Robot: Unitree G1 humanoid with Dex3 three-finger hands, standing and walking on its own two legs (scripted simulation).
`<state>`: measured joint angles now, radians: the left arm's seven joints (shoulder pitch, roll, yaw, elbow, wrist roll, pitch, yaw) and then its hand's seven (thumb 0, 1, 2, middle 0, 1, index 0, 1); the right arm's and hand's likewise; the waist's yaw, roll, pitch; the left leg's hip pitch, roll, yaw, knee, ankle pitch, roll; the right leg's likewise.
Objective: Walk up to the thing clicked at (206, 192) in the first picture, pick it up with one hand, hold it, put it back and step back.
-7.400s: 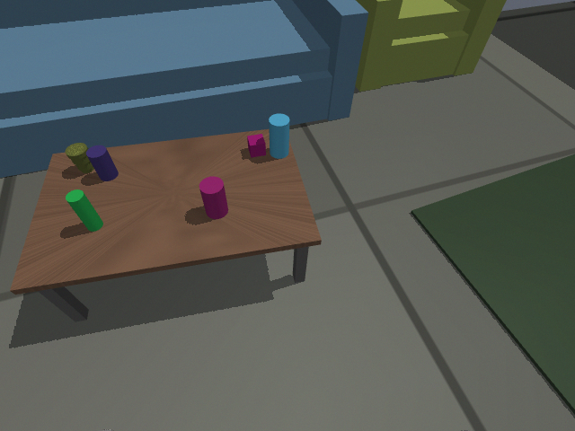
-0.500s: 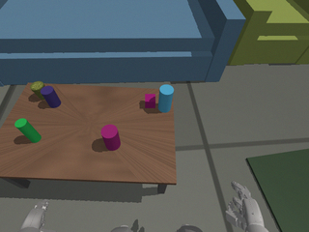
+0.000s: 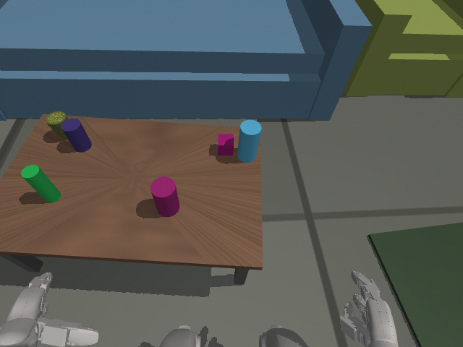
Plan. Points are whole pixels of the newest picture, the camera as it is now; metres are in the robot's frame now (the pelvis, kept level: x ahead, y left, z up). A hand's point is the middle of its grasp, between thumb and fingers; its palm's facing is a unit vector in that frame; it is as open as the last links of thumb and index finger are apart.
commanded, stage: go down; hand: left
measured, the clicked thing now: (165, 197) +0.57 +0.19 -0.32
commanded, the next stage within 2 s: none
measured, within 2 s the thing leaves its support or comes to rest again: neither
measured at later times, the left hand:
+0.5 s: hand (53, 219) +0.35 +0.34 -0.04, palm faces +0.14 -0.98 -0.15, open 17.6 cm
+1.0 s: hand (44, 187) +0.41 +0.37 -0.02, palm faces +0.18 -0.98 -0.09, open 17.2 cm
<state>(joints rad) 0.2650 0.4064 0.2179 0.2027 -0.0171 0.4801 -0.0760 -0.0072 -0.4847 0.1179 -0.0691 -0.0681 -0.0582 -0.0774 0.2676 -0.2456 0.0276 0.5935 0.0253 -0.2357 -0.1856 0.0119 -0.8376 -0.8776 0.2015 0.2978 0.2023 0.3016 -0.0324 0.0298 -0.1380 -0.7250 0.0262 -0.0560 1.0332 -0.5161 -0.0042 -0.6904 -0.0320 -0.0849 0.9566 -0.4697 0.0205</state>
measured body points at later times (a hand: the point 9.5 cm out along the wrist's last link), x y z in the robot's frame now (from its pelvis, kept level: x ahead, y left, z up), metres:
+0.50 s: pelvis -0.02 +0.01 -0.01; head +0.10 +0.03 +0.42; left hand +0.34 +0.39 -0.02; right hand +0.03 -0.28 -0.11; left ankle +0.00 +0.12 -0.68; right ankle +0.00 -0.14 -0.68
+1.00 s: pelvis -0.03 +0.02 -0.04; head +0.14 +0.05 +0.38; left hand +0.40 +0.42 -0.02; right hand +0.01 -0.27 -0.13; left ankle +0.00 +0.12 -0.68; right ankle +0.00 -0.14 -0.68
